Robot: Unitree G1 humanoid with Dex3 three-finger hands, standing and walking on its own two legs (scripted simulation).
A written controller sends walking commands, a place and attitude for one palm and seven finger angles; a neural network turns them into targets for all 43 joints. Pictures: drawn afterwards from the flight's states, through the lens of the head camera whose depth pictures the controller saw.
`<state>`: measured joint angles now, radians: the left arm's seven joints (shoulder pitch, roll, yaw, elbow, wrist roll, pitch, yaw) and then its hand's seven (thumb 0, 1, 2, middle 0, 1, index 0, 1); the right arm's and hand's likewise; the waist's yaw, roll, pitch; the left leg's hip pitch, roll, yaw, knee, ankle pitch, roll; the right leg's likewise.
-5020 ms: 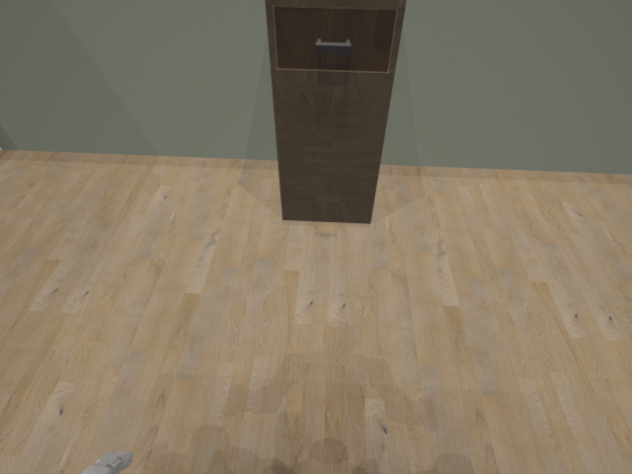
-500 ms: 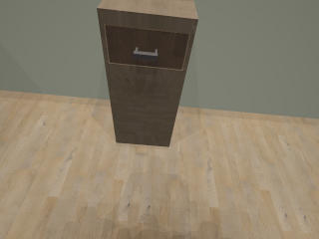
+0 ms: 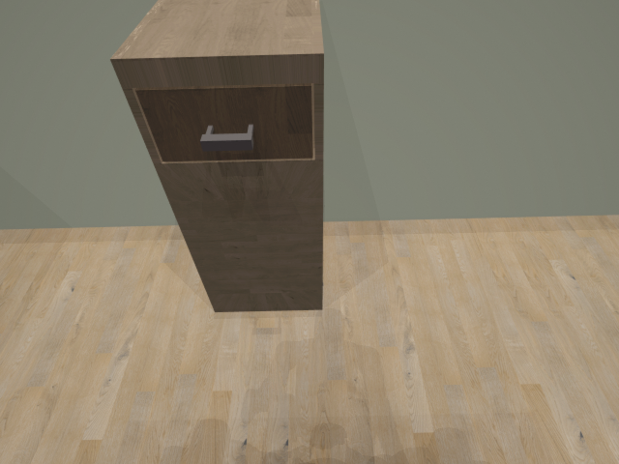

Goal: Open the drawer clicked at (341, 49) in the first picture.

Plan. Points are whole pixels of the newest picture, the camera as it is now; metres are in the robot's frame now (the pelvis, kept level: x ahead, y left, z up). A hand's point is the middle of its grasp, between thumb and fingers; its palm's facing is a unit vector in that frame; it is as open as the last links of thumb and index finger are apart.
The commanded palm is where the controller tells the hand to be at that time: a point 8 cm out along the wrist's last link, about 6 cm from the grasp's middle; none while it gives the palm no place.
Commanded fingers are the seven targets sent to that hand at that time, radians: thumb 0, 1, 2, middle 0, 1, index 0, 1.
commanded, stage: take the last steps up to it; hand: left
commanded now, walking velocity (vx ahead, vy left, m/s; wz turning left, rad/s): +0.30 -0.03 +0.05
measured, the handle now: (229, 135) +0.73 +0.20 +0.03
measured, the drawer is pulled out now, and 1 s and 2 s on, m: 0.00 0.00 0.00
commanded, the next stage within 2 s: come to a stop and stand still in 0.44 s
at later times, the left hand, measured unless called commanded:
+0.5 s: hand out of the picture +0.10 +0.19 -0.18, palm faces +0.07 -0.99 -0.12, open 7.4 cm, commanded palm none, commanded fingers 0.00 0.90 0.90 -0.20 -0.30 -0.20 -0.30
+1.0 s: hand (213, 375) +0.29 +0.18 -0.15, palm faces +0.05 -0.97 -0.25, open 7.3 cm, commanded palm none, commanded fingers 0.00 0.90 0.90 -0.20 -0.30 -0.20 -0.30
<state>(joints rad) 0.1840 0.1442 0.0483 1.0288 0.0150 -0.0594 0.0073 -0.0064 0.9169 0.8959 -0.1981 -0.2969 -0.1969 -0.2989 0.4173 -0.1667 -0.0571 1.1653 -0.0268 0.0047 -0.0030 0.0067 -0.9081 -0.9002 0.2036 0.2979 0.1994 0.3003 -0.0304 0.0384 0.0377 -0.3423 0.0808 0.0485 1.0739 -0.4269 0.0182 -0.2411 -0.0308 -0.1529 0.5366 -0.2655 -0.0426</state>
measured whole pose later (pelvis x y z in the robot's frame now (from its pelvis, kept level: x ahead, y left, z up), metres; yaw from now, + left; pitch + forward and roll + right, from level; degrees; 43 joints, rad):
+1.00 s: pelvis +0.20 +0.01 +0.00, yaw +1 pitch -1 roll +2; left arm 0.11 0.13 0.04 0.99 0.03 0.02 0.04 0.00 0.91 0.90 -0.20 -0.30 -0.20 -0.30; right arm 0.22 -0.18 -0.07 1.08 -0.01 0.06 -0.02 0.00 -0.91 -0.90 0.20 0.30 0.20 0.30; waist 0.00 0.04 0.09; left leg -0.36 0.01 0.04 0.99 -0.50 -0.04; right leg -0.32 -0.08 -0.11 0.52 -0.18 -0.02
